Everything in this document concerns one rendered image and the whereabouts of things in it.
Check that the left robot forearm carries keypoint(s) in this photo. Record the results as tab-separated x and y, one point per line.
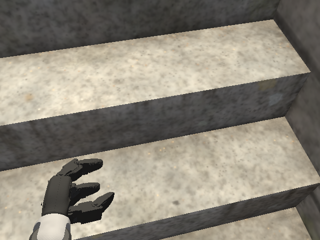
52	226

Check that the left robot hand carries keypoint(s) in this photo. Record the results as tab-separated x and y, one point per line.
61	194

